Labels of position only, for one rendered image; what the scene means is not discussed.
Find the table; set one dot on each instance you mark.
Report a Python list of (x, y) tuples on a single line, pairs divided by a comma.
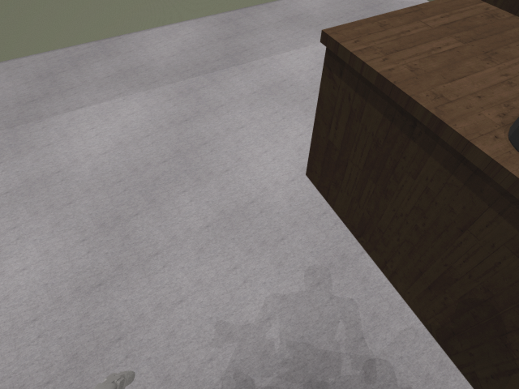
[(410, 149)]

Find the left robot hand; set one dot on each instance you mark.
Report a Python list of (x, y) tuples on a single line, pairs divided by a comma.
[(117, 381)]

